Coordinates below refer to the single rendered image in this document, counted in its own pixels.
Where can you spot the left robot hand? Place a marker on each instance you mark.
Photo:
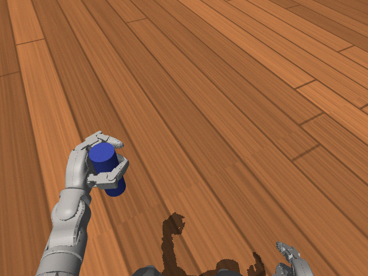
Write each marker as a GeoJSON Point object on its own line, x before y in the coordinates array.
{"type": "Point", "coordinates": [80, 171]}

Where can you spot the right robot hand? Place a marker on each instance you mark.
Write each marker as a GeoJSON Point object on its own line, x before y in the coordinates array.
{"type": "Point", "coordinates": [299, 266]}

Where can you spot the left robot arm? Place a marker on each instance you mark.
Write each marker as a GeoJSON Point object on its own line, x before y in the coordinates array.
{"type": "Point", "coordinates": [65, 249]}

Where can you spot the can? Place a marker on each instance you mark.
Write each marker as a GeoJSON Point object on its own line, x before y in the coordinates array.
{"type": "Point", "coordinates": [104, 159]}

